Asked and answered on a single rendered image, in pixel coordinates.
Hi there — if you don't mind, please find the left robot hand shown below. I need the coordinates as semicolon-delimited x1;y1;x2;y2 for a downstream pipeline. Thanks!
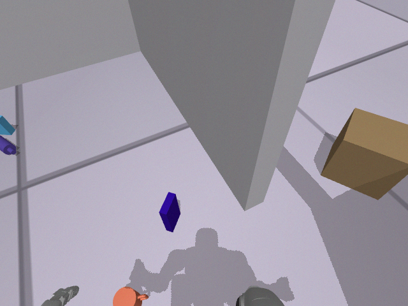
41;286;79;306

